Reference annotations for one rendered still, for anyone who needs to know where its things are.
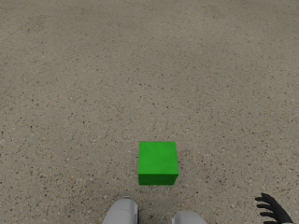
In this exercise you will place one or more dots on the robot left thigh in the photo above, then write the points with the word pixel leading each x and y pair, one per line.
pixel 123 211

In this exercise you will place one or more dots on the robot right hand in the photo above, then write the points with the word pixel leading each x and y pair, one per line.
pixel 279 214

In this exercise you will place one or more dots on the robot right thigh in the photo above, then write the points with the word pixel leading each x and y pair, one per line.
pixel 186 217

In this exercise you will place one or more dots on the carton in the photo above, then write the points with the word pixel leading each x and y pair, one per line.
pixel 157 163

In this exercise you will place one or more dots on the robot thigh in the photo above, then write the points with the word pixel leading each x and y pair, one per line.
pixel 186 217
pixel 123 211

